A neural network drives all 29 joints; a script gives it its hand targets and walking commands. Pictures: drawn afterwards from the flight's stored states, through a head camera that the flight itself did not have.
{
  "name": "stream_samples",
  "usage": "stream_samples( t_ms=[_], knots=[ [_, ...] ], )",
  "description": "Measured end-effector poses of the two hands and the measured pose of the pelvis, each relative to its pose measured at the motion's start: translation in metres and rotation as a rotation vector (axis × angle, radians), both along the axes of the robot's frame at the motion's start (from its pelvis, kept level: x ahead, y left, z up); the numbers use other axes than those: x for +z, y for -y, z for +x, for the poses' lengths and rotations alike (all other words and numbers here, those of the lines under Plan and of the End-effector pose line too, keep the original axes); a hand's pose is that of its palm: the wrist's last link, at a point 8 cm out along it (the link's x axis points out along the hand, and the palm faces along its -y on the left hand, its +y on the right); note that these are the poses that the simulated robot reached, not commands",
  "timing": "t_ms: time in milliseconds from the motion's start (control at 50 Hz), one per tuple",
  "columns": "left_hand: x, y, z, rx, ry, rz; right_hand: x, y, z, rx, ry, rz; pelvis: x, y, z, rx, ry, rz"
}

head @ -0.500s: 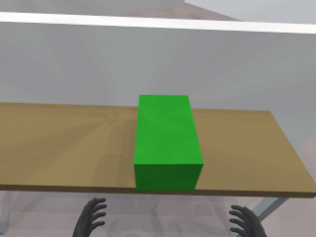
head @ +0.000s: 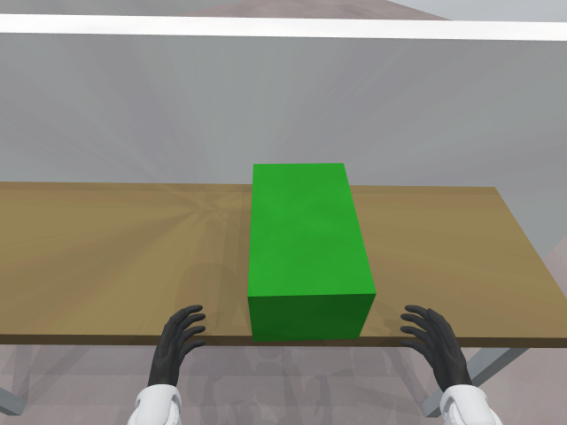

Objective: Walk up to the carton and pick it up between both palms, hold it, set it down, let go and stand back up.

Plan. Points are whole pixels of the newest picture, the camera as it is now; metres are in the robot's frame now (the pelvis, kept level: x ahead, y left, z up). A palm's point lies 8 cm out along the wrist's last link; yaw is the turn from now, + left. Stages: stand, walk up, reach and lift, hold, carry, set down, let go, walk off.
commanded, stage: reach and lift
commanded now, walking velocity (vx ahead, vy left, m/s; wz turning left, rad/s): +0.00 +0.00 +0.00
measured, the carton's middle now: (302, 245) +0.44 -0.01 -0.03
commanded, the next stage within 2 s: none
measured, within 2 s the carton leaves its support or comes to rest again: neither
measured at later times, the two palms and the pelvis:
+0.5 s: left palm (174, 292) +0.29 +0.18 +0.05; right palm (446, 295) +0.30 -0.20 +0.05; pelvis -0.01 +0.00 +0.00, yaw +0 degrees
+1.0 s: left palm (179, 226) +0.38 +0.18 +0.09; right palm (420, 219) +0.40 -0.18 +0.10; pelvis -0.01 -0.01 +0.00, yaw +1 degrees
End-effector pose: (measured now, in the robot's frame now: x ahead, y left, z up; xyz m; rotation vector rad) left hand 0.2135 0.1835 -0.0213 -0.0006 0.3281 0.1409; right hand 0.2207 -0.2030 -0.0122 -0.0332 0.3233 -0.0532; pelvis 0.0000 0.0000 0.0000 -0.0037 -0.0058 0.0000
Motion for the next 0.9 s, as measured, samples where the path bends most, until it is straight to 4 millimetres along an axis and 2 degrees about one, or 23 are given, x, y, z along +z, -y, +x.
stream_samples(
  t_ms=[60,180,280,480,660,780,900],
  knots=[
    [0.008,0.002,0.014,-0.01,0.022,0.003,0.01,0.001,0.014,0.002,0.019,-0.002,0.001,-0.001,0.0,-0.001,-0.01,-0.001],
    [0.036,0.005,0.047,-0.022,0.09,0.02,0.037,0.005,0.046,0.003,0.081,-0.003,0.002,-0.001,0.001,-0.002,-0.017,-0.007],
    [0.054,0.006,0.064,-0.016,0.063,0.013,0.048,0.006,0.059,-0.017,0.078,0.008,0.004,-0.002,0.003,0.0,0.003,-0.008],
    [0.07,0.005,0.077,-0.01,0.001,0.008,0.062,-0.001,0.074,-0.022,0.074,0.026,0.005,0.001,-0.008,-0.003,0.021,-0.002],
    [0.082,0.013,0.111,-0.009,0.003,-0.003,0.077,-0.001,0.118,-0.013,0.092,0.002,0.004,0.005,-0.02,-0.011,-0.041,0.004],
    [0.094,0.015,0.136,-0.004,0.029,-0.007,0.091,-0.006,0.147,-0.016,0.103,-0.007,0.004,0.009,-0.017,-0.009,-0.084,0.004],
    [0.108,0.008,0.154,0.011,0.06,-0.002,0.103,-0.017,0.167,-0.026,0.104,-0.007,0.004,0.01,-0.013,0.005,-0.099,0.002]
  ],
)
